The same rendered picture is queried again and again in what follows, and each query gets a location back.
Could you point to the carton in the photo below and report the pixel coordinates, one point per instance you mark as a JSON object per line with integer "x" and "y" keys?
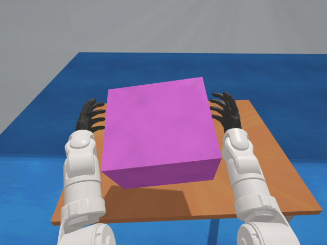
{"x": 159, "y": 134}

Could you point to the robot right forearm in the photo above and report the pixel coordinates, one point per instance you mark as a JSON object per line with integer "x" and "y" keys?
{"x": 253, "y": 202}

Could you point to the robot left hand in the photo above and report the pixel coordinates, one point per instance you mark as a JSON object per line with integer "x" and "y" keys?
{"x": 85, "y": 120}

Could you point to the robot left forearm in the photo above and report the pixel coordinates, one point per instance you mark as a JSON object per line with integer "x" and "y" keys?
{"x": 83, "y": 202}

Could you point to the table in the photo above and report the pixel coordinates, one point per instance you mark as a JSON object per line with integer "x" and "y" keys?
{"x": 212, "y": 199}

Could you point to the right robot upper arm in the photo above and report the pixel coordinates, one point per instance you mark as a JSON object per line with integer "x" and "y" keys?
{"x": 260, "y": 233}

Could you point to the left robot upper arm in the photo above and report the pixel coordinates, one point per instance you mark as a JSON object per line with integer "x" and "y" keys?
{"x": 97, "y": 234}

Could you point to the robot right hand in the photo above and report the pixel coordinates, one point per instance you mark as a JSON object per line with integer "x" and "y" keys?
{"x": 230, "y": 114}

